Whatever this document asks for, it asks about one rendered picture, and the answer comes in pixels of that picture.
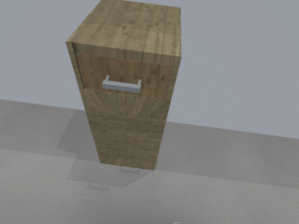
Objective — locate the handle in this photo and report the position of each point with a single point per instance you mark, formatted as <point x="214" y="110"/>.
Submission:
<point x="121" y="86"/>

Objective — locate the cabinet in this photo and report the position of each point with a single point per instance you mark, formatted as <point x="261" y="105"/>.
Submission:
<point x="128" y="129"/>

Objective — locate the drawer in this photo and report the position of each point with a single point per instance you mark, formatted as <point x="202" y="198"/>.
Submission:
<point x="95" y="69"/>

